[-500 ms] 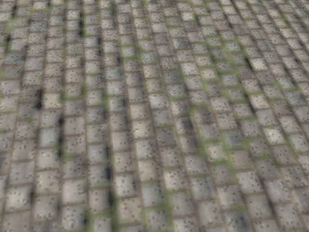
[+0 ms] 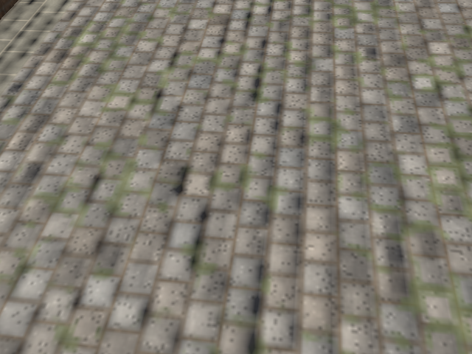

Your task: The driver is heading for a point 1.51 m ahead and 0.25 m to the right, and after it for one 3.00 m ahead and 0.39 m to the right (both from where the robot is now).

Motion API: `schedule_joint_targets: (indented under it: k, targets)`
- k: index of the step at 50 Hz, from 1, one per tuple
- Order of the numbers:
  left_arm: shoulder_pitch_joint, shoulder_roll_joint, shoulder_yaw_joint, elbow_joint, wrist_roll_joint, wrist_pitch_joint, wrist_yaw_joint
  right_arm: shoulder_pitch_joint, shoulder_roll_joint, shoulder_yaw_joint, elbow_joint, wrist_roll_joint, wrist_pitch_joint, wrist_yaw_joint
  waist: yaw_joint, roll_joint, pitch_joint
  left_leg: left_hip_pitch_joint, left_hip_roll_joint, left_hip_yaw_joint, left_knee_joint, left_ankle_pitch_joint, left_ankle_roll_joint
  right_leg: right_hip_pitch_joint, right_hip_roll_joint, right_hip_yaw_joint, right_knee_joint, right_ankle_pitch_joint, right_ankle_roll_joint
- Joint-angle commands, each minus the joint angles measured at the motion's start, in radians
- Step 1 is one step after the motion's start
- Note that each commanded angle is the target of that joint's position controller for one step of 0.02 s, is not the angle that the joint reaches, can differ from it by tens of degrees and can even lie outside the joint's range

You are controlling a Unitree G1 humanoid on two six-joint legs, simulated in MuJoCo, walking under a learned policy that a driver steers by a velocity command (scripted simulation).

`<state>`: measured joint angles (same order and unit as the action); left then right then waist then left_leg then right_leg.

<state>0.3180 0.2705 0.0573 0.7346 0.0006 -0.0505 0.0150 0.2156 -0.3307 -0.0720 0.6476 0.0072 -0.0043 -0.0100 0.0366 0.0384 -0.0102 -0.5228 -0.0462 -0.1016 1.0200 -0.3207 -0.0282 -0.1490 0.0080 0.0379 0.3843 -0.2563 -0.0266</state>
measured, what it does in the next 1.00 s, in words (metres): walks ahead: left foot, then right foot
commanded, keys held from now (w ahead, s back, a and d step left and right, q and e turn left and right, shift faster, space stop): w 1.00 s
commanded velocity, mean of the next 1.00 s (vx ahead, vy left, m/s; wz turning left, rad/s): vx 0.46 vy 0.00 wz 0.06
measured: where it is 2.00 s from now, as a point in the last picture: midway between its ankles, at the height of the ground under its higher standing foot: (239, 229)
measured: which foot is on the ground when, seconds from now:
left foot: up 0.00-0.22, down 0.24-0.74, up 0.76-1.00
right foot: down 0.00-0.24, up 0.26-0.72, down 0.74-1.00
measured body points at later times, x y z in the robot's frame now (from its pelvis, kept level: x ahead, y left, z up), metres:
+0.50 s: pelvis +0.19 +0.07 +0.00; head +0.22 +0.09 +0.45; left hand +0.35 +0.34 -0.10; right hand +0.24 -0.21 -0.11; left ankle +0.14 +0.16 -0.75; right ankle +0.31 -0.09 -0.68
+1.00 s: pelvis +0.48 +0.02 +0.00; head +0.51 +0.02 +0.45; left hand +0.53 +0.31 -0.11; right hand +0.64 -0.24 -0.10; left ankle +0.56 +0.20 -0.67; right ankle +0.48 -0.06 -0.75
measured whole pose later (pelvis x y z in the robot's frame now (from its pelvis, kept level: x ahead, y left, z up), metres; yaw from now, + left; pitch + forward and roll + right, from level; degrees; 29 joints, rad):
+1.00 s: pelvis +0.48 +0.02 +0.00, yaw +1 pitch +1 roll -1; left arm 0.33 0.28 0.04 0.78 0.00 -0.09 -0.03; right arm 0.18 -0.31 -0.04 0.73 0.00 -0.06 0.00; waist 0.05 0.04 0.04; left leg -0.63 0.12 -0.05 0.98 -0.20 -0.02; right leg -0.15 0.08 -0.05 0.28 -0.15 -0.08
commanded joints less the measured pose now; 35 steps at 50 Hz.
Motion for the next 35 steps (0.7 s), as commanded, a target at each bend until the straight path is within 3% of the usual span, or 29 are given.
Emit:
schedule_joint_targets:
  k: [1,4,7,9,11,12,13,14,15,16,17,19,21,24,26,29,33,35]
  targets:
    - [-0.006,0.161,0.036,-0.058,-0.006,-0.021,0.007,-0.128,-0.039,-0.003,-0.094,0.001,-0.043,0.01,0.028,-0.173,0.077,-0.198,0.071,0.055,-0.09,0.092,-0.021,0.09,-0.217,0.24,-0.245,-0.135,-0.163]
    - [0.025,0.193,0.042,-0.045,-0.015,-0.017,0.002,-0.185,-0.005,0.015,-0.106,0.007,-0.062,0.023,0.055,-0.188,0.079,-0.062,0.074,0.101,-0.296,0.11,-0.021,0.035,-0.208,0.167,-0.241,-0.032,-0.16]
    - [0.064,0.22,0.046,-0.029,-0.026,-0.012,-0.011,-0.19,-0.027,0.012,-0.104,0.019,-0.071,0.037,0.058,-0.196,0.081,0.056,0.058,0.124,-0.415,0.095,-0.001,0.003,-0.239,0.164,-0.219,-0.015,-0.17]
    - [0.058,0.223,0.045,-0.023,-0.036,-0.005,-0.015,-0.142,-0.046,0.005,-0.091,0.026,-0.075,0.043,0.013,-0.192,0.076,0.165,0.052,0.128,-0.504,0.138,0.032,-0.017,-0.262,0.17,-0.188,0.006,-0.156]
    - [0.06,0.189,0.029,-0.016,-0.031,-0.004,-0.016,0.014,-0.092,-0.022,-0.04,0.027,-0.073,0.033,-0.076,-0.148,0.004,0.425,0.026,0.137,-0.575,0.147,0.076,-0.085,-0.216,0.106,-0.021,0.184,-0.11]
    - [0.046,0.133,0.008,-0.03,-0.016,-0.01,-0.018,0.16,-0.14,-0.041,-0.015,0.023,-0.071,0.022,-0.151,-0.067,-0.105,0.637,0.141,0.002,-0.595,0.104,0.119,-0.185,-0.15,0.026,0.236,0.172,-0.058]
    - [0.072,0.049,-0.02,-0.094,-0.007,-0.029,-0.013,0.255,-0.263,-0.065,-0.001,-0.002,-0.065,0.019,-0.145,0.23,-0.21,0.862,0.403,-0.451,-0.683,-0.09,0.267,-0.511,-0.014,-0.076,0.613,-0.151,0.019]
    - [0.029,0.137,0.003,-0.095,-0.028,-0.044,-0.007,0.267,-0.192,-0.047,0.006,-0.001,-0.073,0.028,-0.167,0.171,-0.186,0.802,0.426,-0.619,-0.773,-0.227,0.315,-0.621,-0.016,0.042,0.78,-0.288,0.022]
    - [-0.005,0.176,0.017,-0.103,-0.05,-0.05,-0.014,0.206,-0.139,-0.026,0.008,0.0,-0.077,0.03,-0.136,0.145,-0.073,0.73,0.406,-0.501,-0.778,-0.226,0.294,-0.691,-0.071,0.051,0.835,-0.213,0.003]
    - [-0.029,0.167,0.013,-0.097,-0.047,-0.051,-0.018,0.16,-0.102,-0.015,0.001,-0.003,-0.079,0.031,-0.118,0.101,-0.022,0.656,0.355,-0.395,-0.789,-0.152,0.278,-0.681,-0.103,0.035,0.823,-0.129,-0.006]
    - [-0.049,0.154,0.012,-0.095,-0.029,-0.052,-0.022,0.12,-0.08,-0.007,0.0,-0.007,-0.078,0.032,-0.098,0.065,0.02,0.587,0.318,-0.323,-0.811,-0.057,0.27,-0.671,-0.122,0.029,0.781,-0.068,-0.003]
    - [-0.038,0.131,0.012,-0.084,-0.017,-0.041,-0.033,0.074,-0.062,0.0,-0.003,-0.014,-0.082,0.03,-0.054,0.077,0.041,0.483,0.269,-0.216,-0.854,0.115,0.257,-0.589,-0.146,0.024,0.726,0.016,0.011]
    - [-0.044,0.11,0.006,-0.08,-0.01,-0.03,-0.038,0.07,-0.071,-0.003,0.011,-0.006,-0.091,0.026,-0.037,0.056,0.051,0.445,0.256,-0.143,-0.878,0.25,0.267,-0.582,-0.143,0.005,0.674,0.07,0.036]
    - [-0.144,0.084,-0.008,-0.109,-0.003,-0.031,-0.037,0.087,-0.089,-0.006,0.041,-0.002,-0.093,0.019,-0.057,0.025,0.082,0.419,0.228,-0.05,-0.894,0.357,0.253,-0.571,-0.13,-0.01,0.471,0.202,0.06]
    - [-0.229,0.064,-0.018,-0.13,-0.008,-0.04,-0.045,0.117,-0.107,-0.009,0.062,0.001,-0.089,0.013,-0.087,0.027,0.095,0.4,0.21,-0.006,-0.9,0.366,0.234,-0.516,-0.104,-0.033,0.324,0.307,0.055]
    - [-0.329,0.066,-0.022,-0.16,-0.017,-0.05,-0.061,0.185,-0.129,-0.014,0.103,0.012,-0.083,0.01,-0.119,0.016,0.114,0.44,0.241,-0.005,-0.899,0.337,0.228,-0.476,-0.076,-0.039,0.203,0.377,0.035]
    - [-0.355,0.097,-0.011,-0.18,-0.016,-0.054,-0.078,0.211,-0.142,-0.02,0.139,0.016,-0.064,0.005,-0.092,0.023,0.097,0.591,0.293,-0.009,-0.807,0.493,0.195,-0.462,-0.052,-0.032,0.129,0.278,-0.021]
    - [-0.253,0.138,0.009,-0.161,-0.012,-0.05,-0.07,0.199,-0.164,-0.025,0.142,0.01,-0.052,0.001,-0.025,0.055,0.006,0.626,0.275,0.01,-0.651,0.824,0.171,-0.293,0.004,-0.079,0.128,0.198,-0.061]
